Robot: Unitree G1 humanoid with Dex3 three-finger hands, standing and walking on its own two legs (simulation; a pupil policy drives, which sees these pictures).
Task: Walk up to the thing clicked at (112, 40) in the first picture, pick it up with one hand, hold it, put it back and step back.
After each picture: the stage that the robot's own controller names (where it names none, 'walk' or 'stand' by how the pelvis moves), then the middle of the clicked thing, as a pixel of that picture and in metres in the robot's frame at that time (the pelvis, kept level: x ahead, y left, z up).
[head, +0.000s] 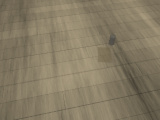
stand; (112, 40) +1.43 -0.31 -0.72
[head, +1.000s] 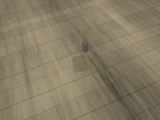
walk; (85, 46) +1.33 +0.11 -0.69
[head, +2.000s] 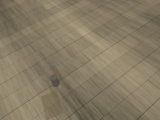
walk; (54, 80) +0.82 +0.37 -0.72
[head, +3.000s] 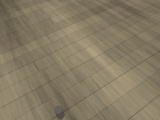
walk; (59, 112) +0.54 +0.27 -0.71
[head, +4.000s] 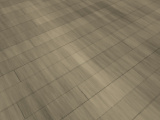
stand; out of the picture +0.39 +0.28 -0.71
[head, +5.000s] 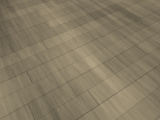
stand; out of the picture +0.38 +0.24 -0.72
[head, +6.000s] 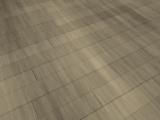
stand; out of the picture +0.38 +0.21 -0.72
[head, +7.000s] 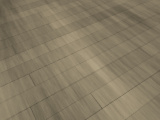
stand; out of the picture +0.36 +0.22 -0.72
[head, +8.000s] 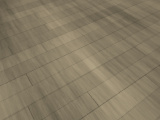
stand; out of the picture +0.38 +0.23 -0.73
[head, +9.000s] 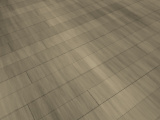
stand; out of the picture +0.37 +0.23 -0.73
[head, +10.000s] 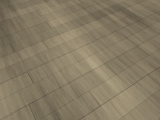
stand; out of the picture +0.37 +0.22 -0.73
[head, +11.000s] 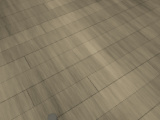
go down; (53, 119) +0.39 +0.22 -0.71
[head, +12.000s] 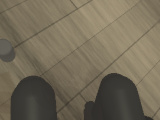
go down; (5, 51) +0.46 +0.28 -0.28
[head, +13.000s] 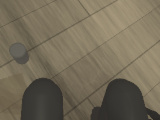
close in; (20, 54) +0.46 +0.27 -0.30
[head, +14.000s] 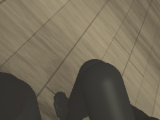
close in; out of the picture +0.44 +0.32 -0.22
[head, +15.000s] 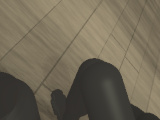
close; out of the picture +0.43 +0.32 -0.23
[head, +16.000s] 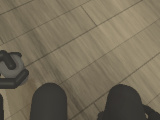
lift; (15, 71) +0.34 +0.25 -0.08
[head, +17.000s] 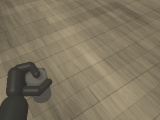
hold; (39, 86) +0.33 +0.17 +0.04
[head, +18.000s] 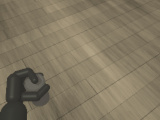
hold; (37, 90) +0.33 +0.18 -0.02
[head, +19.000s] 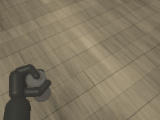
crouch; (39, 86) +0.35 +0.17 -0.04
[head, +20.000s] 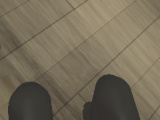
lower; out of the picture +0.47 +0.28 -0.13
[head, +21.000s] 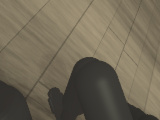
lower; out of the picture +0.43 +0.32 -0.23
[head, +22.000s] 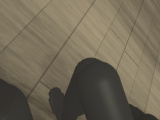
lower; out of the picture +0.43 +0.32 -0.23
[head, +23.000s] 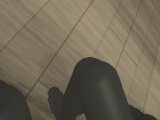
lower; out of the picture +0.43 +0.32 -0.23
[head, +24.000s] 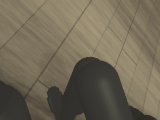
lower; out of the picture +0.44 +0.32 -0.23
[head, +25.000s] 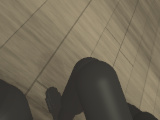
open; out of the picture +0.44 +0.30 -0.23
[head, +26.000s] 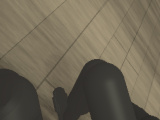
stand; out of the picture +0.43 +0.30 -0.24
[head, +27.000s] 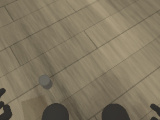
walk; (45, 82) +0.44 +0.22 -0.50
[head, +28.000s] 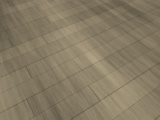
stand; out of the picture +0.39 +0.21 -0.67
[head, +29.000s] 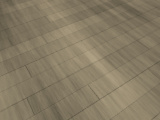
stand; out of the picture +0.40 +0.21 -0.67
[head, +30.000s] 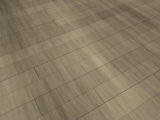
stand; out of the picture +0.41 +0.19 -0.72
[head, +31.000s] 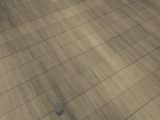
walk; (59, 109) +0.45 +0.16 -0.70
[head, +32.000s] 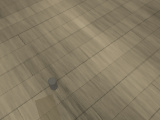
walk; (53, 84) +0.63 +0.26 -0.70
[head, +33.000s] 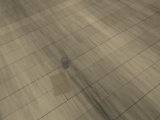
walk; (65, 63) +0.98 +0.28 -0.71
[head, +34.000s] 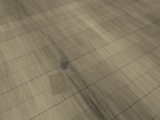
stand; (64, 63) +1.03 +0.22 -0.72
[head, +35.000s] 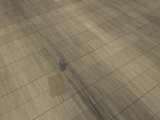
stand; (62, 65) +1.03 +0.24 -0.73
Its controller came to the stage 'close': yes
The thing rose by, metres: 0.71
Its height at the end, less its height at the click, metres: +0.00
